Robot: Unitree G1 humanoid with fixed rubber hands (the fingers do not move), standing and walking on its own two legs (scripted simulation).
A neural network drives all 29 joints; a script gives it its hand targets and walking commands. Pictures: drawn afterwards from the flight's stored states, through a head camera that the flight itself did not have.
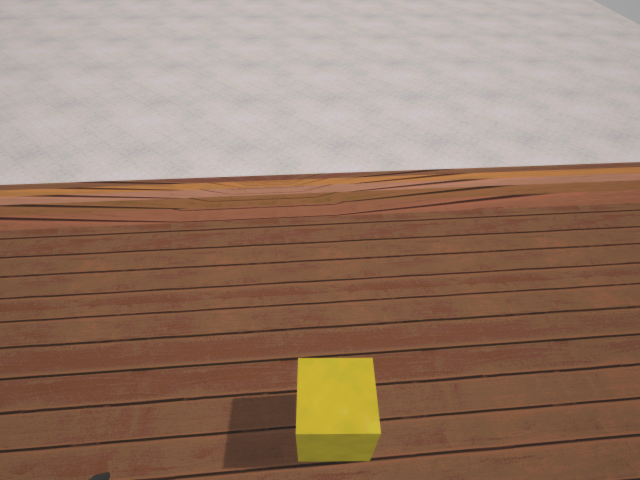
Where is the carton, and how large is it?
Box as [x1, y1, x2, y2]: [296, 358, 380, 461]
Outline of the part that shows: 298,358 296,406 296,443 298,461 369,460 380,434 372,358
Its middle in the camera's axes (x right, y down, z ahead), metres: +0.04 +0.48 +1.10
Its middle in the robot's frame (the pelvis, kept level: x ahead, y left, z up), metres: +0.46 -0.04 -0.66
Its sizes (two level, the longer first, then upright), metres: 0.210 0.200 0.250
